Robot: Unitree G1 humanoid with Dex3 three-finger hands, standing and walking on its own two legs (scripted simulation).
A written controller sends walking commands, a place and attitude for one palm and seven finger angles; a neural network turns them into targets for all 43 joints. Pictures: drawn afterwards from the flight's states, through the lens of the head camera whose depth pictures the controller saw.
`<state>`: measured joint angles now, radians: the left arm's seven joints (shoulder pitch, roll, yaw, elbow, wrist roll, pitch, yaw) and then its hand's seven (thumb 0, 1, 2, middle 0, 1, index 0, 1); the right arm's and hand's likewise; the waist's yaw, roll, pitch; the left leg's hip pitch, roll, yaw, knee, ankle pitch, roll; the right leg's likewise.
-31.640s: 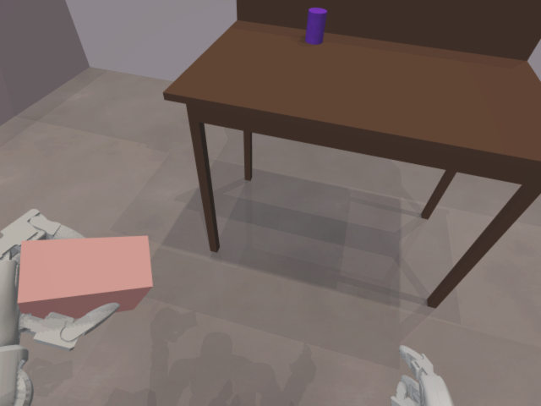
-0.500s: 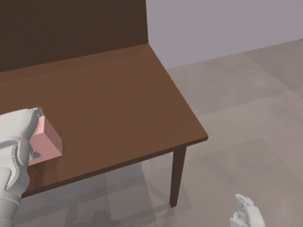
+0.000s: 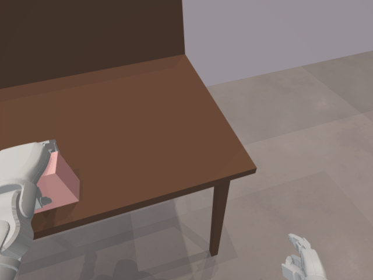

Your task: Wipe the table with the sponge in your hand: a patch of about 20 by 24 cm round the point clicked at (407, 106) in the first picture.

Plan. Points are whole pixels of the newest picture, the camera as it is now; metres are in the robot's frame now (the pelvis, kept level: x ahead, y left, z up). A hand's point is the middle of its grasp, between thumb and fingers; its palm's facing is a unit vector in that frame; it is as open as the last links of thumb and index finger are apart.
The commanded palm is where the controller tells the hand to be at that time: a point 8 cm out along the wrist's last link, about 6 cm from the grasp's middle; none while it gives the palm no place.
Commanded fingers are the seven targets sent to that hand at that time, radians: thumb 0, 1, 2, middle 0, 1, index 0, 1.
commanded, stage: lift the sponge slowly off the table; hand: left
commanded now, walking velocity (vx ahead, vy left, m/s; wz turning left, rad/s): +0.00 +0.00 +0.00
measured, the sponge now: (45, 188) +0.25 +0.35 +0.06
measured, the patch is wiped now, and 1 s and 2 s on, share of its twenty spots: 1.00 1.00 1.00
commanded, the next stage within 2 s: bring the sponge back beside the body in 1.80 s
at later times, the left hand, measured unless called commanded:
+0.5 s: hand (25, 178) +0.24 +0.36 +0.12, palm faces +0.00 +0.00 -1.00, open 9.9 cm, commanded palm +0.22 +0.35 +0.19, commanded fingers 0.00 0.10 1.30 -1.20 -1.60 -1.20 -1.60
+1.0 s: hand (19, 166) +0.25 +0.36 +0.15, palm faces +0.00 +0.01 -1.00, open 9.8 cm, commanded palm +0.22 +0.35 +0.22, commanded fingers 0.00 0.10 1.30 -1.20 -1.60 -1.20 -1.60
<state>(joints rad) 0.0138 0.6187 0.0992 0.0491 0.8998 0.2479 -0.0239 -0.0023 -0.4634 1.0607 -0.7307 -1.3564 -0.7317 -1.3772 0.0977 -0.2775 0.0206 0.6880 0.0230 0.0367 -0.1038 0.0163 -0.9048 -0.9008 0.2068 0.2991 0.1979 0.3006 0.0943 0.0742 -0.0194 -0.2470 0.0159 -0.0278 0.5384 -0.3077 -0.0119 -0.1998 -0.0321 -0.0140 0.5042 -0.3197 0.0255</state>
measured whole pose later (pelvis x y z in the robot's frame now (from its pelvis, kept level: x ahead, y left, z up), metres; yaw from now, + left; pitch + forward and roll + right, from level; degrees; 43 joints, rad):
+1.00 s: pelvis -0.03 -0.01 +0.01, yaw +1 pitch -2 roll -1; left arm -0.20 0.68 0.07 0.16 0.88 0.24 -0.14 0.00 -0.48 1.06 -0.75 -1.35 -0.75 -1.37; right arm 0.09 -0.28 0.05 0.70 0.03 0.02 -0.12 0.02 -0.90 -0.90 0.21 0.30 0.20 0.30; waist 0.11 0.08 0.02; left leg -0.20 0.02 -0.05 0.47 -0.24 -0.02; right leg -0.14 -0.03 -0.04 0.44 -0.26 0.02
